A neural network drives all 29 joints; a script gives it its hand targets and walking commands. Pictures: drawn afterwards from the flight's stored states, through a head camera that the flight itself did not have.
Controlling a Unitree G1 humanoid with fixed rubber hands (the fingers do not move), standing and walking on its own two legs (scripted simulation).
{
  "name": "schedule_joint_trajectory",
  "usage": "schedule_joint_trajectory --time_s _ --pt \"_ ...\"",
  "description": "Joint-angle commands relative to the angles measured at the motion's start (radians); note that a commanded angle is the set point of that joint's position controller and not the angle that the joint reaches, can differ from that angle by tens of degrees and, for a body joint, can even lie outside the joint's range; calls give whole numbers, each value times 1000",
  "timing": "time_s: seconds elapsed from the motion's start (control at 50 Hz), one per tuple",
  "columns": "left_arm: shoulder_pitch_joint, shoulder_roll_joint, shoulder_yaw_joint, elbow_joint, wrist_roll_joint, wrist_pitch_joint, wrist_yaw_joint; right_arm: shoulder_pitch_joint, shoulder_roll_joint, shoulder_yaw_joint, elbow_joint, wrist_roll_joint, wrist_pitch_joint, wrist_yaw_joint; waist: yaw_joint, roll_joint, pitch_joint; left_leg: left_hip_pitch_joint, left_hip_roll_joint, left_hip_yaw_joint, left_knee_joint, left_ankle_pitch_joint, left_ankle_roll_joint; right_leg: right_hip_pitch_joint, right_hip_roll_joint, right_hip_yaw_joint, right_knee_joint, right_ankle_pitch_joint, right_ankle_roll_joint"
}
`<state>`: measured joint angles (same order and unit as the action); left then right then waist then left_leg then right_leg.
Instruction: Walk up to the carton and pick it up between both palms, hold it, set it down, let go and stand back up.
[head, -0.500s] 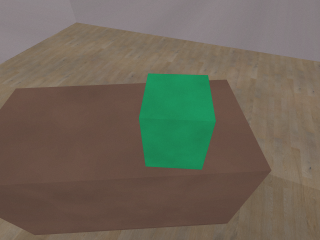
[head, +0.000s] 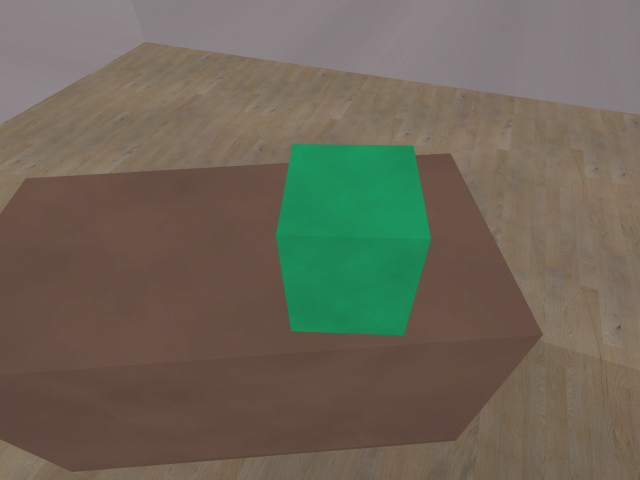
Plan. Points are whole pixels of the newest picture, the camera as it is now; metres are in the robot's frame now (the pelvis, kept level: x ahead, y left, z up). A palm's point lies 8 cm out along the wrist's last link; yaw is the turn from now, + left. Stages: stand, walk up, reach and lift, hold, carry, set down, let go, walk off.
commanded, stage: stand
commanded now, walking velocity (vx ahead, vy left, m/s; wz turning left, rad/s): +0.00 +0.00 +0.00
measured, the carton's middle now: (349, 242) +0.49 -0.02 -0.01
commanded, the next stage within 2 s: none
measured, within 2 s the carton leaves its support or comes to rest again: neither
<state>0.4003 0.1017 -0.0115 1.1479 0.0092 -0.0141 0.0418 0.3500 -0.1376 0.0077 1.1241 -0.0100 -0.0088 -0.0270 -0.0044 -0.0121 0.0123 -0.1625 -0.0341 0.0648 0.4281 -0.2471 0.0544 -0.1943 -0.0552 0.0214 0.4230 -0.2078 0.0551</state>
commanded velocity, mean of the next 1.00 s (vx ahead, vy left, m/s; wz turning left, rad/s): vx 0.00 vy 0.00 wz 0.00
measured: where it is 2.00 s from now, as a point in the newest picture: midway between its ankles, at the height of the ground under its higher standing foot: outside the picture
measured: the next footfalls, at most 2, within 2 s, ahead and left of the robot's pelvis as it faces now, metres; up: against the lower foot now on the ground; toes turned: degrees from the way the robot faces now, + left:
none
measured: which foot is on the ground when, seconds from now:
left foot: down 0.00-1.00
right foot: down 0.00-1.00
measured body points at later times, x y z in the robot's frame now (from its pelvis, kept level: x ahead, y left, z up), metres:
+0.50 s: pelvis +0.00 +0.00 +0.00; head +0.01 +0.01 +0.45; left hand -0.05 +0.21 -0.16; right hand -0.03 -0.20 -0.16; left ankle -0.01 +0.08 -0.74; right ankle +0.01 -0.16 -0.74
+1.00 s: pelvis +0.02 +0.00 +0.00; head +0.03 +0.01 +0.45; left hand -0.04 +0.19 -0.17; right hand -0.01 -0.21 -0.16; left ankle -0.01 +0.08 -0.74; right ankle +0.01 -0.16 -0.74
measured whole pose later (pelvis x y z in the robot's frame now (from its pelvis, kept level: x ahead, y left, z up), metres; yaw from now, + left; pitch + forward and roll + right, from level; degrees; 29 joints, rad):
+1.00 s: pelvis +0.02 +0.00 +0.00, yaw +0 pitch +0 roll +0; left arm 0.38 0.09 -0.01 1.16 0.01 -0.01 0.04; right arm 0.33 -0.12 0.00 1.11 -0.01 -0.03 -0.04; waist 0.00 -0.02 0.04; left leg -0.16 -0.04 0.06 0.43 -0.27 0.06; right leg -0.19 -0.06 0.01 0.42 -0.23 0.06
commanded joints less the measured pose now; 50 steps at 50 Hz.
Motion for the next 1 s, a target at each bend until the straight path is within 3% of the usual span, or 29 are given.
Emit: schedule_joint_trajectory --time_s 0.0,0.02,0.08,0.12,0.14,0.2,0.22,0.24,0.26,0.28,0.3,0.32,0.38,0.4,0.42,0.44,0.46,0.58,0.6,0.66,0.68,0.76,0.82,0.84,0.86,0.88,0.92,0.94,0.98 --pt "87 17 -5 9 2 8 5 91 -89 -14 -16 -3 -15 4 -10 -22 118 -111 108 -104 -100 93 -4 1 -37 51 -64 147 -45" --pt "88 21 -5 21 -8 12 8 94 -90 -23 -9 2 -8 1 -21 -48 120 -93 102 -125 -128 64 2 -12 -35 35 -62 98 -42" --pt "99 61 19 0 3 8 -6 139 -2 11 37 17 1 -24 21 23 137 -47 99 -124 -136 43 0 -70 -42 42 -65 84 -50" --pt "115 84 18 10 -1 6 -5 89 -103 -12 -11 15 -1 -13 12 31 136 -51 106 -124 -128 37 -3 -61 -38 38 -108 101 -48" --pt "78 51 17 11 5 7 -1 123 -66 -2 1 7 -5 -14 -6 -23 121 -93 113 -154 -137 8 -8 -6 -31 36 -77 95 -44" --pt "81 64 16 7 -7 8 -5 82 -88 -1 -5 2 -7 -20 14 43 98 -63 132 -144 -163 -8 -9 -51 -27 33 -58 73 -37" --pt "45 61 21 12 0 5 8 46 -103 -12 -35 1 -12 -17 -10 57 142 -71 125 -169 -165 14 -11 -77 -30 29 -85 83 -49" --pt "-4 31 4 -12 7 6 2 99 -82 -8 -9 -6 -6 -20 -11 -17 116 -83 128 -151 -173 40 -2 -24 -51 17 -61 92 -34" --pt "12 21 13 -21 -4 9 4 114 -33 11 14 1 -6 -14 -6 47 110 -99 128 -178 -182 -5 -11 6 -45 27 -62 85 -35" --pt "19 93 30 -18 -14 10 1 92 -31 9 -2 -6 -9 -11 6 -17 87 -62 126 -170 -169 33 13 -3 -41 23 -59 90 -36" --pt "64 133 47 -4 -14 6 4 79 -68 6 -2 -14 -16 -9 18 41 89 -65 118 -146 -149 31 10 18 -38 42 -71 89 -42" --pt "80 62 22 32 4 8 5 93 -63 -6 -10 -5 -22 -6 -2 -36 92 4 117 -141 -136 48 8 -63 -35 28 -74 55 -44" --pt "132 41 26 49 5 12 8 90 -137 -18 -32 -2 -17 -16 11 12 91 -66 147 -192 -185 -66 10 -15 -34 6 -67 75 -30" --pt "45 62 27 6 5 0 4 68 -101 -18 -16 5 -17 -16 17 -44 87 -89 121 -170 -171 -18 19 -6 -39 30 -49 102 -40" --pt "49 40 15 14 1 2 10 132 -88 -5 -14 1 -26 2 -25 32 86 -53 115 -119 -143 46 -1 -19 -50 44 -64 114 -40" --pt "30 30 19 18 -7 -1 12 146 -58 -7 4 1 -31 -1 -39 16 41 18 107 -125 -136 117 0 -32 -42 17 -43 118 -38" --pt "23 46 27 -1 -9 0 -3 93 -4 10 3 5 -17 -13 17 66 31 21 123 -137 -144 121 4 -33 -42 26 -41 95 -41" --pt "101 90 33 50 15 19 9 118 -50 2 -22 -8 -10 -13 -8 -55 108 -44 147 -163 -148 29 20 -44 -45 24 -53 84 -37" --pt "124 73 33 34 -13 17 7 105 -79 -3 -14 -6 -11 -12 28 10 92 -88 121 -171 -154 -13 13 2 -37 18 -48 65 -32" --pt "98 49 19 39 -1 9 11 111 -100 -16 -20 -2 -18 -16 -15 -4 102 -8 115 -127 -117 72 12 -59 -32 28 -69 101 -41" --pt "103 115 31 24 5 5 2 45 -113 -19 -34 -2 -20 -8 23 27 84 -25 104 -122 -104 74 11 -35 -39 27 -67 120 -38" --pt "98 87 27 32 -4 -14 1 120 -28 -12 -1 10 -11 -9 -8 -64 99 3 110 -122 -74 175 4 -53 -41 33 -65 108 -38" --pt "81 68 8 5 13 -7 4 67 -117 -37 -44 8 -10 -11 -5 46 115 -28 111 -104 -79 185 7 -68 -47 30 -63 126 -47" --pt "85 94 25 8 10 8 14 63 -81 -24 -36 -10 -23 -11 6 -38 82 -4 118 -121 -97 182 18 -57 -47 35 -70 133 -47" --pt "97 10 3 25 -1 9 18 68 -70 -17 -41 -3 -23 -5 -1 38 100 -24 112 -122 -82 150 10 -31 -44 40 -59 136 -50" --pt "55 50 10 8 7 -1 0 96 -14 -13 -26 3 -14 -14 -11 -12 54 -11 106 -108 -82 175 3 -17 -44 27 -32 147 -42" --pt "49 66 15 -16 -13 -6 6 122 -41 -20 -6 7 -22 -10 -22 66 40 37 103 -100 -84 175 7 -42 -45 35 -41 141 -43" --pt "75 114 33 15 -9 7 11 151 -86 -18 -6 -2 -26 -19 -23 -22 83 37 137 -124 -93 226 -6 -65 -30 9 -48 135 -32" --pt "110 56 17 26 4 12 11 135 -20 -3 -10 -3 -14 -14 -6 -14 82 -24 120 -147 -95 129 7 -19 -34 16 -42 130 -33"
